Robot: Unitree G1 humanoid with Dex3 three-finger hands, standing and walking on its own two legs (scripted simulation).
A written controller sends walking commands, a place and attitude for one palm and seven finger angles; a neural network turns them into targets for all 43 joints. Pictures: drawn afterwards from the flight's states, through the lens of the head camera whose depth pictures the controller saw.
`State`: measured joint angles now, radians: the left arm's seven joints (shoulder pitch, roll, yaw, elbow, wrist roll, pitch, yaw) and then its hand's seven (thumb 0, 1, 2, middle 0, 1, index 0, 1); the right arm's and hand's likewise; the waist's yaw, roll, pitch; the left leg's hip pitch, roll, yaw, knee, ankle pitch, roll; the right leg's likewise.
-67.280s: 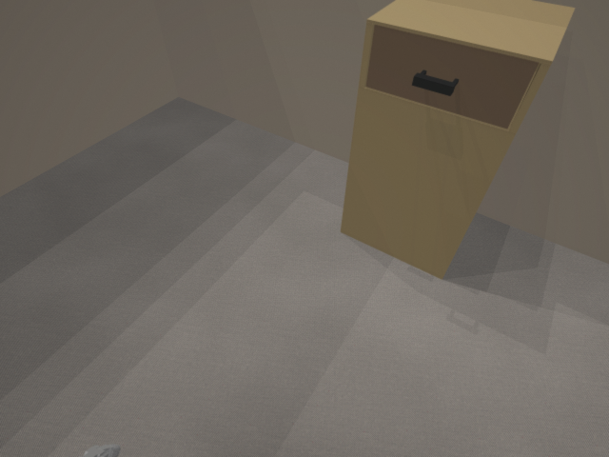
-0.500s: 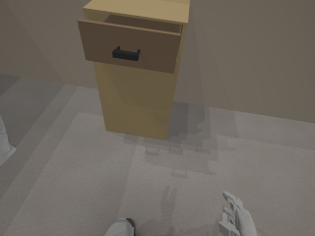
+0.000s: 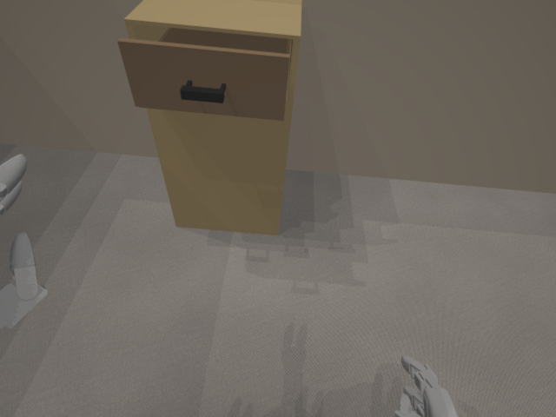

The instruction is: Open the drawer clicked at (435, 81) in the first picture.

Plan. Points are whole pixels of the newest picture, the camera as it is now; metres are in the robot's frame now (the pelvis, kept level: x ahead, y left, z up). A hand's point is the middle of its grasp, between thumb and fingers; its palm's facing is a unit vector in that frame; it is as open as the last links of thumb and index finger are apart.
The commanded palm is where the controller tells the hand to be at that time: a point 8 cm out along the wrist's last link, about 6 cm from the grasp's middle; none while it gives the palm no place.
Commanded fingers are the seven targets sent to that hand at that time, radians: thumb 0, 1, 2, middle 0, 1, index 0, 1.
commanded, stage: stop stepping back and stand still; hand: left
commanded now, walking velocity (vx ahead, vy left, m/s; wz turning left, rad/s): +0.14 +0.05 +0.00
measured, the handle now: (204, 89) +0.86 +0.21 +0.02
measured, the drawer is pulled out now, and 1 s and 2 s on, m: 0.12 0.12 0.12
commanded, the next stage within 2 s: let the arm hang, fingers relaxed in 0.38 s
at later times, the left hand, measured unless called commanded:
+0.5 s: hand (48, 274) +0.22 +0.24 +0.18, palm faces +0.30 -0.81 -0.51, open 7.4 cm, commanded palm none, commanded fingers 0.00 0.90 0.90 -0.20 -0.30 -0.20 -0.30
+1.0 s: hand out of the picture -0.08 +0.20 -0.17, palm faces +0.01 -0.99 -0.17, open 7.3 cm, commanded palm none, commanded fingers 0.00 0.90 0.90 -0.20 -0.30 -0.20 -0.30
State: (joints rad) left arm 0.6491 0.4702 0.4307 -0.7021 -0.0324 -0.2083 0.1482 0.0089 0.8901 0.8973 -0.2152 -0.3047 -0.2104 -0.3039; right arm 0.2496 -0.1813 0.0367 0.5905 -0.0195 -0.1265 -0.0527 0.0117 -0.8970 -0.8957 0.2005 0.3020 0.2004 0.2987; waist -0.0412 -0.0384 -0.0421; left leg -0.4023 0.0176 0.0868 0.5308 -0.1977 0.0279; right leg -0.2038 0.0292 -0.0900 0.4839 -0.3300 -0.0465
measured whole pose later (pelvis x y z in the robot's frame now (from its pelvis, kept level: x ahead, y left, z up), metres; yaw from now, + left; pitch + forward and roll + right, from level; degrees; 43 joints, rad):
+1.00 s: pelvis +0.00 +0.02 +0.01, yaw +1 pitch -1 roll -1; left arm 0.36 0.22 -0.01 1.15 0.01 0.02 0.00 0.01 0.92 0.90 -0.21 -0.30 -0.20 -0.30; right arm 0.25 -0.24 0.00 1.11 -0.01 0.03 -0.02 0.01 -0.90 -0.90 0.20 0.30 0.20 0.30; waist 0.01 -0.04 0.10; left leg -0.26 0.00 0.07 0.41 -0.13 0.05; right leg -0.07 0.01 -0.10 0.37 -0.27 -0.02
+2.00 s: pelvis +0.02 +0.01 +0.01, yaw +0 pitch -2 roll +0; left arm 0.18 0.30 0.00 1.13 0.01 -0.02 0.01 0.00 0.91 0.90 -0.21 -0.30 -0.20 -0.30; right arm 0.14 -0.29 0.00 1.13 -0.01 0.01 -0.01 0.01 -0.90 -0.90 0.20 0.30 0.20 0.30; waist -0.02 0.00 0.06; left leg -0.17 0.00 0.09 0.31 -0.11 0.03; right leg 0.01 0.01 -0.08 0.27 -0.25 -0.03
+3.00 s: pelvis +0.16 +0.00 +0.01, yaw -1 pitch +0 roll +1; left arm 0.20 0.18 0.06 1.05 0.02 0.01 -0.02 0.01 0.95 0.90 -0.20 -0.30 -0.20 -0.30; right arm 0.47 -0.08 -0.01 1.19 -0.03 -0.05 -0.03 0.00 -0.90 -0.90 0.20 0.30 0.20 0.30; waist -0.03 0.00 0.10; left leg -0.04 0.01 0.13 0.36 -0.33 0.01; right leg -0.50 -0.10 -0.08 0.79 -0.26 -0.02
